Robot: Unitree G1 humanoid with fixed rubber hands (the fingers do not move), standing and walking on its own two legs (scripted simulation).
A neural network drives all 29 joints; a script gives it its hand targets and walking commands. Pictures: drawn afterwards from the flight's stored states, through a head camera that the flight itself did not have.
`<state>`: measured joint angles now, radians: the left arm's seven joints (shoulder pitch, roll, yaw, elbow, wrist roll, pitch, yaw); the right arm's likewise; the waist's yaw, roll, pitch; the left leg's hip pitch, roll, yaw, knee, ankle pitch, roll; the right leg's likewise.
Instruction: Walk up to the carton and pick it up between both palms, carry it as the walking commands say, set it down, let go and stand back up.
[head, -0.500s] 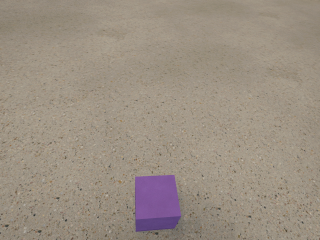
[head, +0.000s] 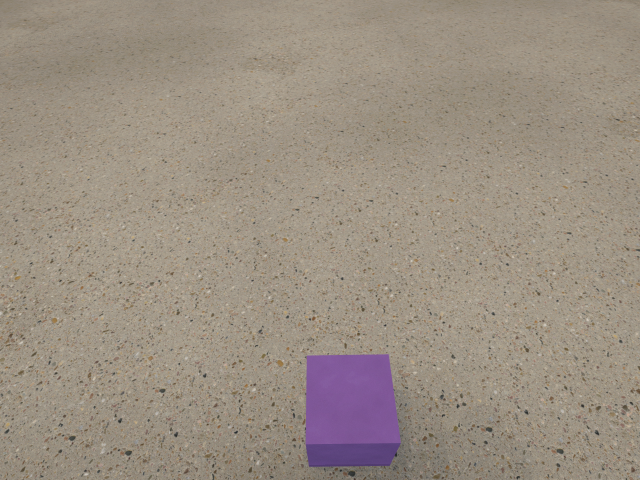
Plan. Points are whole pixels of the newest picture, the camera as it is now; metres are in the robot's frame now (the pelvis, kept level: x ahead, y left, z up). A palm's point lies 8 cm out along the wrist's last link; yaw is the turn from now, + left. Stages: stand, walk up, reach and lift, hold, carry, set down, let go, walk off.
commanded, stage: walk up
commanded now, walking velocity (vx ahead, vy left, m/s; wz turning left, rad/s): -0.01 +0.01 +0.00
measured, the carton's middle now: (348, 411) +0.44 -0.05 -0.66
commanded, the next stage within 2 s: none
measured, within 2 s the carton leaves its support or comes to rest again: neither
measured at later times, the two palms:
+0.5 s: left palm out of the picture +0.01 +0.24 -0.14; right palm out of the picture -0.03 -0.22 -0.12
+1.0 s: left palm out of the picture +0.06 +0.13 -0.15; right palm out of the picture +0.04 -0.29 -0.14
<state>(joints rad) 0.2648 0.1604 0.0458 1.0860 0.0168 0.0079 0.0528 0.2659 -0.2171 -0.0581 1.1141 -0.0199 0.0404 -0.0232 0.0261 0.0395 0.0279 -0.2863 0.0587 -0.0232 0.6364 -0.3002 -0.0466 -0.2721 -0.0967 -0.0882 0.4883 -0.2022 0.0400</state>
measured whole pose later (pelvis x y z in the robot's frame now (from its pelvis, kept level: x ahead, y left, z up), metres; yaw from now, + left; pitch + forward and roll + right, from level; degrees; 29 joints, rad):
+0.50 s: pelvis +0.01 +0.00 +0.01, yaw +0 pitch +1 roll -2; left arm 0.27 0.21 0.07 1.11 0.04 0.06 0.02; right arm 0.31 -0.11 -0.06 1.14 -0.02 0.00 -0.08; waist -0.03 -0.02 0.03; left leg -0.20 0.10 -0.02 0.42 -0.24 -0.04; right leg -0.42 0.00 -0.05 0.96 -0.38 0.04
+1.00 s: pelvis +0.05 -0.08 +0.00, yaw +0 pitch +0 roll -1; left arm 0.25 0.13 0.02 1.11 0.00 0.02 0.04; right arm 0.26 -0.11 -0.03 1.16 -0.01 0.01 -0.04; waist 0.00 -0.02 0.00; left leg -0.21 0.02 0.03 0.48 -0.26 0.00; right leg -0.17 -0.05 -0.07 0.45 -0.27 0.04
